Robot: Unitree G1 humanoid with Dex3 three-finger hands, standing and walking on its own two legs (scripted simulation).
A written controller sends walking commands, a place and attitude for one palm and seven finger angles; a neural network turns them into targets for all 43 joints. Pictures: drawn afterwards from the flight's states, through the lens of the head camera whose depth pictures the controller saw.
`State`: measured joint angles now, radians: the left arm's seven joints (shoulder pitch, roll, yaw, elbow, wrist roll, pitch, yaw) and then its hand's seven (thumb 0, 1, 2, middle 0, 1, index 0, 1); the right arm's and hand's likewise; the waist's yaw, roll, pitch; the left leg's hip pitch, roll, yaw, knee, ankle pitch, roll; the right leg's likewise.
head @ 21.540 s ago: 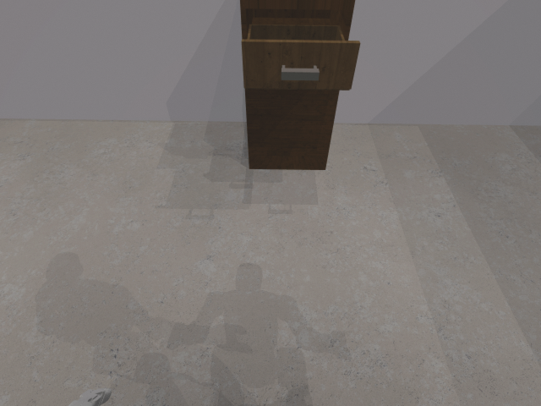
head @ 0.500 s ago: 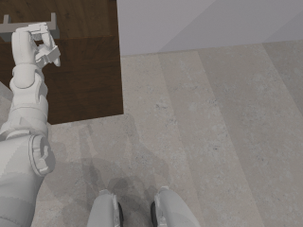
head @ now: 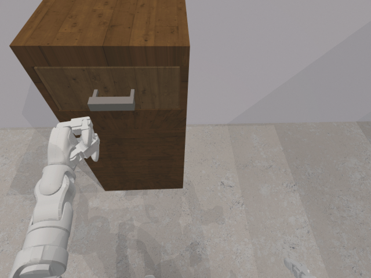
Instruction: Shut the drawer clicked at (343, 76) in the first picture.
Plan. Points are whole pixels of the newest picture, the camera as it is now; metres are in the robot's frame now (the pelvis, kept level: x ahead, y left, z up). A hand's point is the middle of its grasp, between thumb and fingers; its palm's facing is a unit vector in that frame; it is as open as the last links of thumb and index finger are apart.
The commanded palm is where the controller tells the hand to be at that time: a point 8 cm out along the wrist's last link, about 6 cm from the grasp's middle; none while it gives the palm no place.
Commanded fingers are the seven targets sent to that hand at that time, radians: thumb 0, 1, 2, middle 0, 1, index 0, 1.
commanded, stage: draw the hand back to the body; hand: left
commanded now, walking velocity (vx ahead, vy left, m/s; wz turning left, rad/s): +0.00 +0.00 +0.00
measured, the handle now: (113, 98) +0.59 +0.21 +0.01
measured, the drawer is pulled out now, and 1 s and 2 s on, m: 0.00 0.00 0.00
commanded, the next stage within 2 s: step back with the hand held close in 0.94 s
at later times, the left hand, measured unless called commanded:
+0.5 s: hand (34, 193) +0.24 +0.23 +0.16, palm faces +0.29 -0.92 -0.28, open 3.2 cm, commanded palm +0.19 +0.27 +0.18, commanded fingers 0.00 0.90 0.90 -1.40 -1.60 -1.40 -1.60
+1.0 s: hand out of the picture +0.16 +0.23 +0.19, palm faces +0.41 -0.83 -0.37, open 3.2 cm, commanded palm +0.11 +0.27 +0.22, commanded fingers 0.00 0.90 0.90 -1.40 -1.60 -1.40 -1.60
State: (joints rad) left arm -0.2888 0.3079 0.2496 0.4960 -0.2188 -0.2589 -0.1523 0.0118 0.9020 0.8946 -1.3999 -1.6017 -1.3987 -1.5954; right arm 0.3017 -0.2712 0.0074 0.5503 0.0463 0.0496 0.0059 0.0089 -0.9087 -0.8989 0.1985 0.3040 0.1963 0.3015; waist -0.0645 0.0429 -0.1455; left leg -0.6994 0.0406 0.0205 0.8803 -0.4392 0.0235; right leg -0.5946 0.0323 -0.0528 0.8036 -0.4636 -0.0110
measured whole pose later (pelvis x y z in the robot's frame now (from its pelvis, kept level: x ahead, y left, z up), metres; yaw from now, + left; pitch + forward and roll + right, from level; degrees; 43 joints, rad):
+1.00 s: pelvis -0.02 -0.01 +0.04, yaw +1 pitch -4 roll -1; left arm 0.53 0.31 0.27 -0.43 -0.08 -0.09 0.10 0.01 0.90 0.89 -1.41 -1.60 -1.40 -1.59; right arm 0.20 -0.24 0.03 0.60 0.01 -0.08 -0.08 0.02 -0.91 -0.90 0.20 0.30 0.20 0.30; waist 0.07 0.08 0.02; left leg -0.13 0.01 0.04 0.44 -0.24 0.02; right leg -0.04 0.02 -0.04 0.39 -0.27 -0.02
